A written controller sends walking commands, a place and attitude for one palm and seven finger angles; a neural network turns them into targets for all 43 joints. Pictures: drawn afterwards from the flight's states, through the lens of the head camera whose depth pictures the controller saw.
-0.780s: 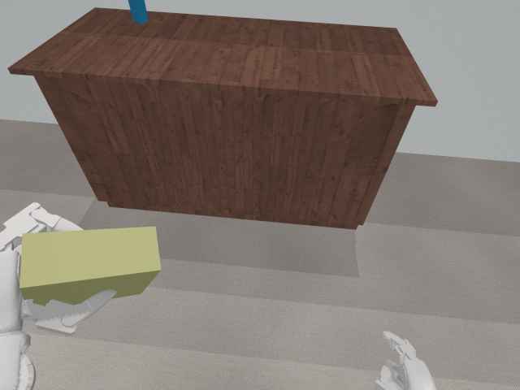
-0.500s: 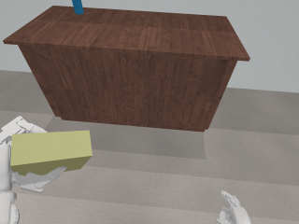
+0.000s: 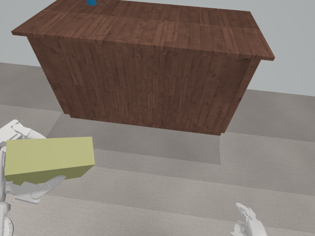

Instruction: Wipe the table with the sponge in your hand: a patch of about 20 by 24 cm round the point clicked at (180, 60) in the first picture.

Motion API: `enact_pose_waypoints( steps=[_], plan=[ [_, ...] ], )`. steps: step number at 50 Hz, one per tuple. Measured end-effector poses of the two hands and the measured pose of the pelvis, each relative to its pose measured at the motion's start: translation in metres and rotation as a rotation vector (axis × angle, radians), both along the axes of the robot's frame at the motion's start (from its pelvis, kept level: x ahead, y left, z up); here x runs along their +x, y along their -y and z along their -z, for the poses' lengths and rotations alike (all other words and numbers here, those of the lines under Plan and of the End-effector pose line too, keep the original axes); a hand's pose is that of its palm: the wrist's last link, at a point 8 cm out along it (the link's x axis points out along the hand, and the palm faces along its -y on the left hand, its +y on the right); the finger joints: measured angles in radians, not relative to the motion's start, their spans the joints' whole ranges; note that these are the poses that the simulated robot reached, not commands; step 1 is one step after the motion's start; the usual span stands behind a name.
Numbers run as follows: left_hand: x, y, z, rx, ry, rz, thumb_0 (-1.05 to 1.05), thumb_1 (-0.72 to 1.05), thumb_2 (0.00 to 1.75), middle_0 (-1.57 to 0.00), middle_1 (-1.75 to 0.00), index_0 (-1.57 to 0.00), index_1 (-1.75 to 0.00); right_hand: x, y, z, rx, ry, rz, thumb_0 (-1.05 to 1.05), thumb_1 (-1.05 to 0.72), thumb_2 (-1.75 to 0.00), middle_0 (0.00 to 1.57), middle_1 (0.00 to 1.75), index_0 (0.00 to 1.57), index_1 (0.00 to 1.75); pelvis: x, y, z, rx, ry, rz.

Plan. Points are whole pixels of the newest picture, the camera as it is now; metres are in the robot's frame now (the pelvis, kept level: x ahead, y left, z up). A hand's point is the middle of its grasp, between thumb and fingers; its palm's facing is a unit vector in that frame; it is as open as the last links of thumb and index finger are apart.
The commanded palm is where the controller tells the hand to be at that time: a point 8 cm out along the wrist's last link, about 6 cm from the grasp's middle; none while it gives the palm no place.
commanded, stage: walk to a spot facing it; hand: left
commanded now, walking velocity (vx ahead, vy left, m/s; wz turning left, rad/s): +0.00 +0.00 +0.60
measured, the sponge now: (63, 160) +0.23 +0.20 +0.14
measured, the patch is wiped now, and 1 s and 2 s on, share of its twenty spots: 0.00 0.00 0.00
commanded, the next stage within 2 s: none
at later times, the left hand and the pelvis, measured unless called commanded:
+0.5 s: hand out of the picture +0.10 +0.28 +0.17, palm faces +0.63 -0.68 -0.37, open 9.7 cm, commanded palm +0.04 +0.30 +0.19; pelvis -0.04 -0.01 -0.01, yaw +16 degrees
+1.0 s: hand out of the picture -0.02 +0.26 +0.17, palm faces +0.78 -0.45 -0.42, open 9.7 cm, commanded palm -0.08 +0.27 +0.19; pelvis -0.05 -0.06 +0.01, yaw +35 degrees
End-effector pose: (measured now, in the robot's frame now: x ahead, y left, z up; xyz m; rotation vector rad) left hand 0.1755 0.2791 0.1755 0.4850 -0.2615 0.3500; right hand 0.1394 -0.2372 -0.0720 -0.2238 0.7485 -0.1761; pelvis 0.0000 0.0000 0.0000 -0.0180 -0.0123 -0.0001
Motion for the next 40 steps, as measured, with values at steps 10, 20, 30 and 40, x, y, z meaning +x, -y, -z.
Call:
enact_pose_waypoints(
  steps=[10, 20, 30, 40],
  plan=[
    [-0.036, 0.000, -0.002, 0.016, 0.013, -0.098, -0.01, -0.45, 0.97, -0.80, -1.32, -0.79, -1.32, 0.011, -0.016, 0.013, 0.040, -0.002, -0.119, 0.01, -0.90, -0.90, 0.20, 0.30, 0.20, 0.30, -0.012, 0.014, 0.006, -0.004, 0.010, -0.079],
    [-0.089, -0.002, -0.008, 0.005, 0.041, -0.202, -0.01, -0.45, 0.98, -0.80, -1.32, -0.79, -1.32, 0.028, -0.014, 0.003, -0.015, -0.016, -0.232, 0.01, -0.90, -0.90, 0.20, 0.30, 0.20, 0.30, -0.022, 0.023, 0.002, 0.030, 0.023, -0.219],
    [-0.158, -0.025, -0.009, 0.019, 0.064, -0.340, -0.01, -0.45, 0.98, -0.80, -1.32, -0.79, -1.32, 0.034, -0.052, -0.010, 0.006, 0.053, -0.380, 0.01, -0.91, -0.90, 0.20, 0.30, 0.20, 0.30, -0.048, 0.022, 0.002, 0.000, 0.028, -0.345],
    [-0.210, 0.009, -0.015, 0.033, 0.020, -0.490, -0.01, -0.45, 0.98, -0.80, -1.32, -0.79, -1.32, 0.033, -0.073, 0.010, 0.107, 0.005, -0.550, 0.01, -0.90, -0.90, 0.21, 0.30, 0.21, 0.30, -0.057, 0.056, 0.003, 0.003, -0.006, -0.458]
  ],
)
